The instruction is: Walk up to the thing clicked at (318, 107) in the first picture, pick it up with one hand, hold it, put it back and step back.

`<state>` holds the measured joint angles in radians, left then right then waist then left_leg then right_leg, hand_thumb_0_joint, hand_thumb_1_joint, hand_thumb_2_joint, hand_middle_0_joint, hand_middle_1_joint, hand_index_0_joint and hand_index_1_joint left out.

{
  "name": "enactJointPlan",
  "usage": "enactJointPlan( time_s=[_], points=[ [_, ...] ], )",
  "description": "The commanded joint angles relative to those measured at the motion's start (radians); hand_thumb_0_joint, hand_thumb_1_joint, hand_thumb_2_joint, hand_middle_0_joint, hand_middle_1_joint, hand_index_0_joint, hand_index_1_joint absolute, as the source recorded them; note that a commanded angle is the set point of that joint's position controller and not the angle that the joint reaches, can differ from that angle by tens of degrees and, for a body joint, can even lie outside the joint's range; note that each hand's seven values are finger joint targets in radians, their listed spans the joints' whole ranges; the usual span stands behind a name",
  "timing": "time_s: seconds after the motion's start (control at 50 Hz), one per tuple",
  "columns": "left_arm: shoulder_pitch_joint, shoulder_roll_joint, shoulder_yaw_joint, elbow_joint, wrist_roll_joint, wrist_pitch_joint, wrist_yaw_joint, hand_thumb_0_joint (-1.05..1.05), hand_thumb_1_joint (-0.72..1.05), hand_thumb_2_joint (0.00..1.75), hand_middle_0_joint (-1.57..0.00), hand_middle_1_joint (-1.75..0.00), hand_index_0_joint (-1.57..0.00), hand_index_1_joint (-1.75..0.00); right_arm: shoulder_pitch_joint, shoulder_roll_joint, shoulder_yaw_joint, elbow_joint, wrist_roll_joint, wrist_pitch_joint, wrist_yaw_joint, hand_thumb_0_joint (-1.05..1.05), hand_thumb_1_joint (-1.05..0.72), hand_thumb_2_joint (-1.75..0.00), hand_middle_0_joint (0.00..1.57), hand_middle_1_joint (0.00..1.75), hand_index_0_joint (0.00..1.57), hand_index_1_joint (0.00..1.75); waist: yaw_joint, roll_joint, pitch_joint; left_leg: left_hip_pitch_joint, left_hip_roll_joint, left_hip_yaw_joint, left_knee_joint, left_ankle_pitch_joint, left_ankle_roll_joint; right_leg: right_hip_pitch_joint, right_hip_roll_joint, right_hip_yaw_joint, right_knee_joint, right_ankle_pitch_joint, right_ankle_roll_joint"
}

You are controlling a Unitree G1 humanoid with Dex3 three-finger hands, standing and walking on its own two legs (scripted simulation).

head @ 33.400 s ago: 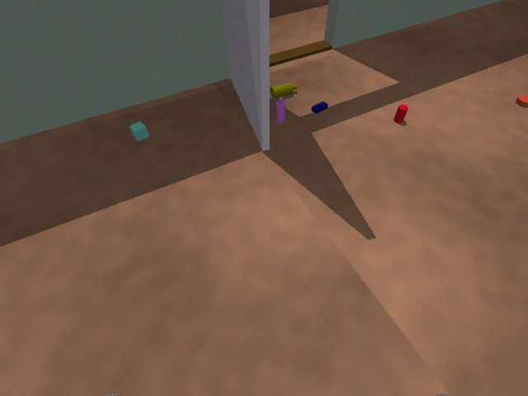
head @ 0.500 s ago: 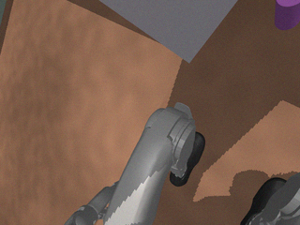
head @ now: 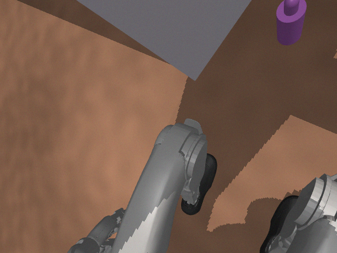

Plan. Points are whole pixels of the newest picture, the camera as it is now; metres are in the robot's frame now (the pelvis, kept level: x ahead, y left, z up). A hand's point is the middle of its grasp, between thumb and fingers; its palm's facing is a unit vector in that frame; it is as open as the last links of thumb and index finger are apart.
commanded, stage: settle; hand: right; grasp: from above
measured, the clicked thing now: out of the picture +0.51 -0.36 -0.26
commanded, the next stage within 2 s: lift in 0.46 s
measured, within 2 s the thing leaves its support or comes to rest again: neither
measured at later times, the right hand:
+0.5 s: hand out of the picture +0.49 -0.34 -0.14, palm faces -0.44 +0.07 -0.89, open 7.3 cm
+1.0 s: hand out of the picture +0.44 -0.35 -0.07, palm faces -0.47 +0.12 -0.88, open 7.3 cm
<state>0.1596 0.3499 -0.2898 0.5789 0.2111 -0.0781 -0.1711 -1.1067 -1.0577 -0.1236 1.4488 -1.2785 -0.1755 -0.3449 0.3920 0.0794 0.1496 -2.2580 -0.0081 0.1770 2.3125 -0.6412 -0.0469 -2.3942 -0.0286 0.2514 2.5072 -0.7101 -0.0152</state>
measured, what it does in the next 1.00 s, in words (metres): rises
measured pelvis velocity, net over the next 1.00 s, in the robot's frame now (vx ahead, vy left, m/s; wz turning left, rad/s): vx -0.01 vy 0.01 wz -0.13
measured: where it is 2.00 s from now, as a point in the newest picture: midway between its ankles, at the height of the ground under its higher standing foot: (232, 216)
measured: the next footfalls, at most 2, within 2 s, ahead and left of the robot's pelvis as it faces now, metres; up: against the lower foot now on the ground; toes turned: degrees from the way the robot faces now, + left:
none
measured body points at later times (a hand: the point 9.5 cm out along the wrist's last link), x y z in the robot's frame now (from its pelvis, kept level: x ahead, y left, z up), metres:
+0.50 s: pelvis -0.01 +0.01 +0.02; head +0.25 -0.10 +0.37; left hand +0.06 +0.28 -0.06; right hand +0.51 -0.34 -0.09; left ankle +0.12 +0.12 -0.28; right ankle +0.06 -0.12 -0.28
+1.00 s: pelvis -0.01 +0.01 +0.05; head +0.22 -0.09 +0.43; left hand +0.07 +0.28 -0.04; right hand +0.47 -0.35 -0.02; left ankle +0.12 +0.12 -0.28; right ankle +0.06 -0.12 -0.28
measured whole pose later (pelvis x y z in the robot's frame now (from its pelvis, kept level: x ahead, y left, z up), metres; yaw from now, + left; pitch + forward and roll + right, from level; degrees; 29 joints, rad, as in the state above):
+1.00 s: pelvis -0.01 +0.01 +0.05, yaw -8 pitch +36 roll +10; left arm 0.23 0.31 -0.08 0.58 0.07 0.11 -0.08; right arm -0.95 -0.78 -0.03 1.06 -1.13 -0.14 0.00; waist 0.24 -0.05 -0.06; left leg -2.18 0.04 0.08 2.16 -0.62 -0.03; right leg -2.28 -0.01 0.12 2.27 -0.63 -0.02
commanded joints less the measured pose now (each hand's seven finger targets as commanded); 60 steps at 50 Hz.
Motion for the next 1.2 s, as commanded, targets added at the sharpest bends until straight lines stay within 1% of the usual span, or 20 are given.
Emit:
enactJointPlan(
  time_s=[0.0,0.06,0.08,0.2,0.22,0.24,0.34,0.42,0.48,0.54,0.6,0.66,0.72,0.74,0.82,0.88,0.92,1.02,1.06,1.18],
  points=[
    [0.231,0.318,0.141,0.020,-0.021,0.035,0.013,0.00,0.90,0.90,-0.20,-0.30,-0.20,-0.30,-0.256,-0.181,0.005,-0.222,0.032,0.016,0.021,0.00,-0.94,-0.28,1.29,0.18,1.30,0.17,0.027,-0.584,-0.728,0.346,-0.044,0.069,-0.204,0.251,0.097,0.579,-0.019,-0.109,-0.262,0.292,0.020],
    [0.252,0.317,0.163,0.022,-0.035,0.054,0.016,0.00,0.90,0.90,-0.20,-0.30,-0.20,-0.30,-0.272,-0.112,0.044,-0.266,0.055,0.019,0.065,0.00,-0.94,-0.23,1.27,0.17,1.29,0.16,0.035,-0.566,-0.754,0.347,-0.040,0.067,-0.205,0.272,0.094,0.597,-0.015,-0.107,-0.279,0.317,0.019],
    [0.252,0.307,0.164,0.014,-0.044,0.062,0.019,0.00,0.90,0.90,-0.20,-0.30,-0.20,-0.30,-0.253,-0.097,0.051,-0.249,0.056,0.024,0.076,0.00,-0.93,-0.22,1.25,0.17,1.28,0.15,0.021,-0.536,-0.744,0.324,-0.039,0.068,-0.201,0.251,0.096,0.578,-0.009,-0.100,-0.290,0.293,0.018],
    [0.263,0.291,0.185,0.008,-0.064,0.091,0.034,0.00,0.90,0.90,-0.20,-0.30,-0.20,-0.30,-0.353,-0.085,0.070,-0.356,0.058,0.012,0.117,0.00,-0.94,-0.23,1.27,0.17,1.29,0.15,0.007,-0.528,-0.780,0.337,-0.032,0.046,-0.214,0.251,0.096,0.586,0.005,-0.126,-0.304,0.288,0.014],
    [0.257,0.282,0.186,0.011,-0.067,0.094,0.037,0.00,0.90,0.90,-0.20,-0.30,-0.20,-0.30,-0.317,-0.090,0.066,-0.309,0.053,0.017,0.118,0.00,-0.94,-0.23,1.27,0.18,1.29,0.16,-0.007,-0.512,-0.780,0.337,-0.034,0.040,-0.217,0.239,0.097,0.583,0.006,-0.134,-0.307,0.274,0.011],
    [0.252,0.286,0.187,-0.007,-0.067,0.094,0.039,0.00,0.90,0.90,-0.20,-0.30,-0.20,-0.30,-0.363,-0.094,0.066,-0.358,0.053,0.010,0.120,0.00,-0.94,-0.24,1.28,0.17,1.30,0.16,0.000,-0.524,-0.778,0.335,-0.029,0.040,-0.219,0.248,0.099,0.580,0.012,-0.135,-0.308,0.287,0.013],
    [0.252,0.269,0.197,-0.007,-0.073,0.106,0.050,0.00,0.90,0.90,-0.20,-0.30,-0.20,-0.30,-0.372,-0.097,0.062,-0.327,0.041,0.019,0.127,0.00,-0.95,-0.22,1.28,0.17,1.30,0.15,-0.022,-0.546,-0.823,0.338,-0.026,0.025,-0.226,0.231,0.100,0.608,0.018,-0.151,-0.330,0.272,0.013],
    [0.252,0.264,0.197,-0.016,-0.074,0.117,0.056,0.00,0.90,0.90,-0.20,-0.30,-0.20,-0.30,-0.388,-0.088,0.069,-0.319,0.041,0.030,0.139,0.00,-0.97,-0.28,1.31,0.18,1.32,0.17,-0.011,-0.513,-0.849,0.365,-0.027,0.021,-0.241,0.229,0.098,0.593,0.021,-0.161,-0.338,0.268,0.005],
    [0.255,0.250,0.197,-0.013,-0.075,0.125,0.064,0.00,0.91,0.91,-0.20,-0.30,-0.20,-0.30,-0.384,-0.085,0.073,-0.303,0.054,0.037,0.155,0.00,-0.92,-0.24,1.29,0.21,1.30,0.19,-0.016,-0.481,-0.846,0.397,-0.031,0.006,-0.262,0.208,0.093,0.566,0.020,-0.175,-0.341,0.238,-0.003],
    [0.256,0.248,0.205,-0.013,-0.079,0.131,0.073,0.00,0.88,0.89,-0.20,-0.30,-0.20,-0.30,-0.358,-0.064,0.081,-0.299,0.080,0.043,0.186,0.00,-0.85,-0.17,1.15,0.12,1.19,0.09,-0.026,-0.450,-0.825,0.388,-0.030,0.001,-0.279,0.168,0.098,0.545,0.022,-0.178,-0.355,0.204,-0.005],
    [0.263,0.251,0.216,-0.016,-0.086,0.141,0.082,0.00,0.91,0.91,-0.20,-0.30,-0.20,-0.30,-0.355,-0.069,0.074,-0.337,0.095,0.046,0.213,0.00,-0.79,-0.13,1.16,0.16,1.19,0.13,-0.046,-0.441,-0.858,0.412,-0.025,-0.006,-0.295,0.179,0.098,0.544,0.027,-0.188,-0.363,0.219,-0.006],
    [0.273,0.243,0.224,-0.017,-0.094,0.151,0.087,0.00,0.90,0.91,-0.20,-0.30,-0.20,-0.30,-0.343,-0.053,0.075,-0.380,0.112,0.044,0.237,0.00,-0.82,-0.12,1.13,0.18,1.18,0.13,-0.047,-0.450,-0.881,0.422,-0.024,-0.006,-0.300,0.199,0.098,0.586,0.025,-0.182,-0.378,0.246,-0.003],
    [0.274,0.236,0.234,-0.023,-0.103,0.161,0.092,0.00,0.90,0.91,-0.20,-0.30,-0.20,-0.30,-0.329,-0.073,0.050,-0.431,0.136,0.045,0.248,0.00,-0.81,-0.10,1.10,0.22,1.17,0.16,-0.079,-0.459,-0.938,0.438,-0.021,-0.015,-0.304,0.196,0.099,0.606,0.027,-0.186,-0.397,0.245,-0.004],
    [0.284,0.246,0.244,-0.020,-0.108,0.164,0.096,0.00,0.90,0.91,-0.20,-0.30,-0.20,-0.30,-0.300,-0.055,0.050,-0.417,0.137,0.049,0.254,0.00,-0.82,-0.12,1.12,0.21,1.18,0.15,-0.076,-0.445,-0.906,0.422,-0.017,-0.013,-0.315,0.200,0.103,0.617,0.032,-0.184,-0.399,0.255,-0.002],
    [0.274,0.232,0.263,-0.024,-0.120,0.178,0.102,0.00,0.90,0.91,-0.20,-0.30,-0.20,-0.30,-0.263,-0.046,0.043,-0.504,0.128,0.043,0.270,0.00,-0.82,-0.11,1.10,0.22,1.17,0.15,-0.110,-0.501,-0.962,0.423,-0.012,-0.023,-0.322,0.212,0.110,0.691,0.036,-0.186,-0.443,0.285,0.005],
    [0.270,0.225,0.286,-0.022,-0.132,0.189,0.106,0.00,0.90,0.91,-0.20,-0.30,-0.20,-0.30,-0.236,-0.047,0.023,-0.571,0.151,0.035,0.288,0.00,-0.81,-0.13,1.10,0.24,1.16,0.18,-0.141,-0.503,-1.000,0.433,-0.007,-0.036,-0.342,0.210,0.106,0.738,0.039,-0.186,-0.485,0.280,0.001],
    [0.266,0.220,0.297,-0.024,-0.135,0.194,0.110,0.00,0.90,0.91,-0.20,-0.30,-0.20,-0.30,-0.228,-0.024,0.030,-0.610,0.169,0.030,0.299,0.00,-0.83,-0.16,1.11,0.26,1.17,0.20,-0.137,-0.477,-1.012,0.444,-0.006,-0.042,-0.364,0.199,0.107,0.743,0.039,-0.192,-0.495,0.263,-0.005],
    [0.247,0.192,0.325,-0.017,-0.156,0.197,0.125,0.00,0.90,0.90,-0.20,-0.30,-0.20,-0.30,-0.131,0.035,0.043,-0.624,0.206,0.025,0.324,0.00,-0.85,-0.16,1.10,0.28,1.18,0.21,-0.166,-0.394,-0.980,0.467,-0.003,-0.064,-0.426,0.145,0.099,0.746,0.041,-0.190,-0.578,0.176,-0.018],
    [0.238,0.175,0.329,-0.022,-0.159,0.195,0.131,0.00,0.90,0.90,-0.20,-0.30,-0.20,-0.30,-0.112,0.081,0.072,-0.666,0.224,0.020,0.339,0.00,-0.86,-0.19,1.11,0.30,1.18,0.22,-0.169,-0.368,-0.974,0.507,-0.006,-0.071,-0.463,0.138,0.094,0.758,0.034,-0.200,-0.602,0.155,-0.024],
    [0.202,0.163,0.350,-0.020,-0.183,0.185,0.157,0.00,0.90,0.90,-0.20,-0.30,-0.20,-0.30,-0.047,0.117,0.077,-0.761,0.257,0.016,0.346,0.00,-0.87,-0.16,1.09,0.31,1.18,0.22,-0.200,-0.348,-0.980,0.562,0.001,-0.073,-0.522,0.149,0.086,0.893,0.027,-0.158,-0.729,0.130,-0.017]
  ],
)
